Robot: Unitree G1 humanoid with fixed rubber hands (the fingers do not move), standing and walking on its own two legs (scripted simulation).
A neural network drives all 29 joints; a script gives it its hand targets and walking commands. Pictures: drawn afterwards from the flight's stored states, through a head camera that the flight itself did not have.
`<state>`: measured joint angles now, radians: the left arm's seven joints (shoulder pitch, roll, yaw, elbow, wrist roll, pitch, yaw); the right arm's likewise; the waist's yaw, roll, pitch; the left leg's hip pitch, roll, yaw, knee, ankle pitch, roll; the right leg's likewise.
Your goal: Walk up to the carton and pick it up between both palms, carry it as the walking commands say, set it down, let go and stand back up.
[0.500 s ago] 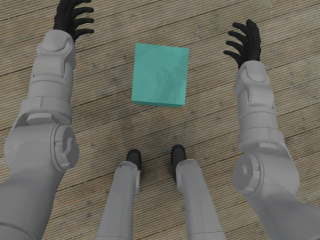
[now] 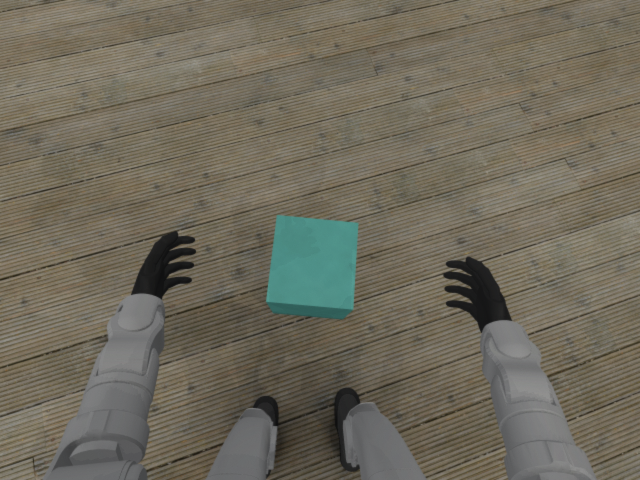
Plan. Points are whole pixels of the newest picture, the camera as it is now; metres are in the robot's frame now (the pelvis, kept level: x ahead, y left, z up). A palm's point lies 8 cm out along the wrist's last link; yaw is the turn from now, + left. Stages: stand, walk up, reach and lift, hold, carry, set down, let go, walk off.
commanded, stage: let go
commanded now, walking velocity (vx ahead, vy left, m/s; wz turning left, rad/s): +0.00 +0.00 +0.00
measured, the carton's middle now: (312, 271) +0.47 -0.01 -0.62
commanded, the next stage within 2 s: stand in 0.76 s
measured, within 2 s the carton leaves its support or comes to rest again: neither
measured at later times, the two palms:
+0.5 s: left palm (88, 413) +0.19 +0.24 -0.03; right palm (528, 415) +0.18 -0.22 -0.03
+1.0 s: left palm (67, 439) +0.16 +0.27 -0.06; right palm (539, 425) +0.17 -0.26 -0.06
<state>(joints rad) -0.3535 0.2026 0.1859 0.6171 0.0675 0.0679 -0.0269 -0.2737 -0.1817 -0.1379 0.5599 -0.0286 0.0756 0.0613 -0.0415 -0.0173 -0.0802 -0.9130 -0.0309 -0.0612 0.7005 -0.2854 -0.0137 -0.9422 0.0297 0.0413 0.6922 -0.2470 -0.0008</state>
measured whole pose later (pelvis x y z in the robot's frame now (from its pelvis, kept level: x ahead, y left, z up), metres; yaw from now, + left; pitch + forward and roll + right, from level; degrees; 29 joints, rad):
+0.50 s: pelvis +0.03 +0.01 +0.04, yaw -1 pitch -2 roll +0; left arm 0.21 0.21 0.04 0.46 0.01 0.10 -0.07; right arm 0.23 -0.21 -0.04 0.42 0.00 0.11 0.08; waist 0.00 0.00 0.07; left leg -0.12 -0.02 -0.05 0.44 -0.28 0.01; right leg -0.15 0.02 0.05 0.43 -0.24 0.00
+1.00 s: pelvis +0.06 +0.01 +0.03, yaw +0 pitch +3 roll +0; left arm 0.31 0.27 0.03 0.70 0.03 -0.06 0.01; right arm 0.30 -0.28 -0.03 0.69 -0.03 -0.06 -0.01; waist 0.00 0.02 -0.07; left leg -0.19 -0.02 -0.05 0.50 -0.35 0.00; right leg -0.23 0.02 0.03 0.51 -0.33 0.00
